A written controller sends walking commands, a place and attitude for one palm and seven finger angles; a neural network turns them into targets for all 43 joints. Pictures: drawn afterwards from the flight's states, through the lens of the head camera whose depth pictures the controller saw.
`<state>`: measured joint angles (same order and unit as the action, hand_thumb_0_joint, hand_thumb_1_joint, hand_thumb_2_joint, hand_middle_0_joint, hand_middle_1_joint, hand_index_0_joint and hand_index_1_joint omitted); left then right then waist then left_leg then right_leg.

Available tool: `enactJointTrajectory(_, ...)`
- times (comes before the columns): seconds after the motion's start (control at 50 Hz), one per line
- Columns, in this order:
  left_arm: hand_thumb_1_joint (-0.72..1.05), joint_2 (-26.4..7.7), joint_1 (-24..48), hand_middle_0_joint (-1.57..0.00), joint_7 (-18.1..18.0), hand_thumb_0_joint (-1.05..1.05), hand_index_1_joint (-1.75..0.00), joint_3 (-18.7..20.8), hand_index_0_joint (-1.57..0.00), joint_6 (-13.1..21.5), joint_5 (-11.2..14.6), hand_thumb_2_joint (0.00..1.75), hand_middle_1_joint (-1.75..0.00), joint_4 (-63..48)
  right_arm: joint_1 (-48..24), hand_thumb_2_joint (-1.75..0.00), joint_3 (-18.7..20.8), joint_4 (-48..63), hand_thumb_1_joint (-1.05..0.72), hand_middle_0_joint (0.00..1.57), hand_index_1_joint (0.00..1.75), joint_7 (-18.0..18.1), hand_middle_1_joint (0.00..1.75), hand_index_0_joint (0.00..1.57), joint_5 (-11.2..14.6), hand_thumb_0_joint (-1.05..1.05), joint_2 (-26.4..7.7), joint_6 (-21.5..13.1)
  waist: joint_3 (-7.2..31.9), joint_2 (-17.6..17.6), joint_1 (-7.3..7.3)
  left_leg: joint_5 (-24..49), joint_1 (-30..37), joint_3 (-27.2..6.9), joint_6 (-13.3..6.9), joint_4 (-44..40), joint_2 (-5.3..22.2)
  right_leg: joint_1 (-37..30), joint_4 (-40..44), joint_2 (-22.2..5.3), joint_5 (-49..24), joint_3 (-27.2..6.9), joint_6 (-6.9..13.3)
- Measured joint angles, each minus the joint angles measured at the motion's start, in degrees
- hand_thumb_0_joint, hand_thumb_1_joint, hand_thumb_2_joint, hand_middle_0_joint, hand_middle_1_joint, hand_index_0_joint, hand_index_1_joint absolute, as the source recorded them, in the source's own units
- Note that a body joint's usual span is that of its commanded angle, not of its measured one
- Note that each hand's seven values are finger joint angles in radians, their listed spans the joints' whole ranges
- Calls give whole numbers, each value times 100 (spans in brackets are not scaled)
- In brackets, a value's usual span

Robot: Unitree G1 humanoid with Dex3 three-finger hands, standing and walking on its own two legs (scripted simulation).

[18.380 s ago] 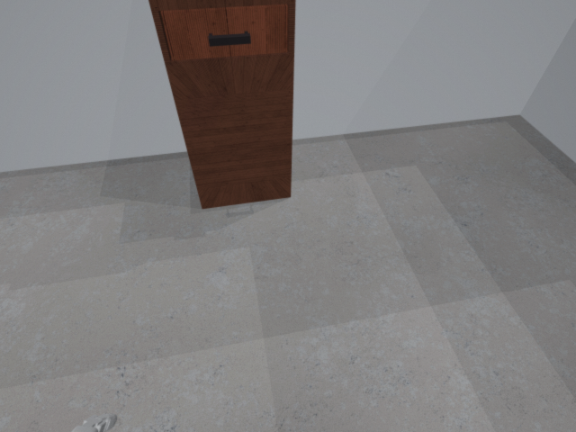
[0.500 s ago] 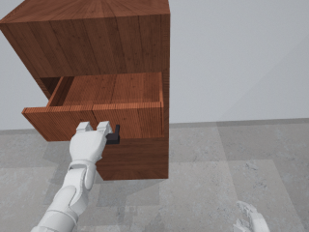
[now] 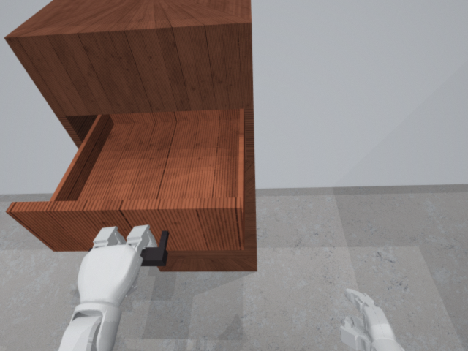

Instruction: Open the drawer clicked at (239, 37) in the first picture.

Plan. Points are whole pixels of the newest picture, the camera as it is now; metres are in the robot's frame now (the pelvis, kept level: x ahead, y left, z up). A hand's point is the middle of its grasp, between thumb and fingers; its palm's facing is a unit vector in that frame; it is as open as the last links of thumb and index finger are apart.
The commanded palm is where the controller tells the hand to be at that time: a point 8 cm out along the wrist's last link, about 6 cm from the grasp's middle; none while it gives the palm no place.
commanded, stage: pull the drawer open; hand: left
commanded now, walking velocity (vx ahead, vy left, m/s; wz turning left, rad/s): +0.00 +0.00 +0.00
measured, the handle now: (130, 246) +0.27 +0.22 +0.04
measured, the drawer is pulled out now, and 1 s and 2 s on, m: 0.25 0.30 0.30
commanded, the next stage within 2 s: open the thumb to release the handle in 0.68 s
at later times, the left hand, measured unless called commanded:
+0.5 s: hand (118, 315) +0.17 +0.20 +0.02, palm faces +0.01 -0.15 -0.99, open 6.1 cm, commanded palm +0.11 +0.22 +0.07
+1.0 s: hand (116, 307) +0.18 +0.21 +0.02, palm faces +0.05 -0.13 -0.99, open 6.7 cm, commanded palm +0.14 +0.22 +0.07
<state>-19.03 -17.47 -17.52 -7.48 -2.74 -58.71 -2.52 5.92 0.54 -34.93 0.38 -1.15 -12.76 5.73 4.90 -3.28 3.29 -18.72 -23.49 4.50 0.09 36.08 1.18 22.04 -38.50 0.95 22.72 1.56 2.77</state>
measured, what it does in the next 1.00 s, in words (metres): stands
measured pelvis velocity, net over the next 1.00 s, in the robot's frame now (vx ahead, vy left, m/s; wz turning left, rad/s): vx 0.00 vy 0.00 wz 0.01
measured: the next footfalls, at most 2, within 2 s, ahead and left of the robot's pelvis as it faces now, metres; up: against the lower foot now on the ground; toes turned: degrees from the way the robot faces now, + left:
none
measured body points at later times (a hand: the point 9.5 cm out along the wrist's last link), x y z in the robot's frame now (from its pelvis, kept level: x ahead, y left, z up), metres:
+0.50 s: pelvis -0.01 +0.00 -0.01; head +0.01 -0.04 +0.43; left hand +0.16 +0.21 +0.07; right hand +0.21 -0.21 -0.11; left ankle -0.01 +0.12 -0.72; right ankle -0.04 -0.08 -0.72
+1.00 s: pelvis +0.00 +0.00 -0.02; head +0.02 -0.04 +0.43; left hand +0.17 +0.21 +0.07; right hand +0.21 -0.20 -0.12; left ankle -0.01 +0.12 -0.72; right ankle -0.04 -0.08 -0.72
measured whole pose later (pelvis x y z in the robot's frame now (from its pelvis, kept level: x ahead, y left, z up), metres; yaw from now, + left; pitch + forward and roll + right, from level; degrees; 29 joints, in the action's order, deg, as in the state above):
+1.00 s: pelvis +0.00 +0.00 -0.02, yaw +1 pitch +8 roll +1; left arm -19.0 -29.5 -21.9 -7.3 -3.9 -58.4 -13.6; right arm 6.3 0.4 -33.1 -1.1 -2.0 -12.8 5.8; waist 6.2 -3.8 4.6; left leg -22.5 -29.6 3.6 0.1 44.4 1.1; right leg 27.6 -46.3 0.6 26.6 2.3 2.8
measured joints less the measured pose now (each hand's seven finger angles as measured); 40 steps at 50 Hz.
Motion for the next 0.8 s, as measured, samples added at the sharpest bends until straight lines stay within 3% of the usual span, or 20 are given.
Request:
enactJointTrajectory(0.22,67,-48,-1186,-30,-322,3,-135,76,-42,240,-33,78,-135,-843,4,-90,127,90,-91,20,30,-117,30,20,-81,1,-105,-21,1,-1,44,-97,-225,25,-1,317,27,242,-330,13,97,-26,16)
enactJointTrajectory(0.48,69,-29,-1729,-27,-376,3,-129,187,-37,85,62,73,-134,-1320,-41,-90,-41,422,-91,20,30,-397,30,20,-104,1,9,-9,153,-22,-55,-323,-488,119,-3,704,89,539,-700,58,271,-126,12)
enactJointTrajectory(0.8,68,-130,-1928,-29,-611,2,-130,77,-36,99,-11,76,-133,-1579,108,-90,-5,382,-91,20,30,-388,30,20,-124,1,-55,22,184,-26,26,-505,-753,61,-18,976,51,760,-941,15,462,-78,-10)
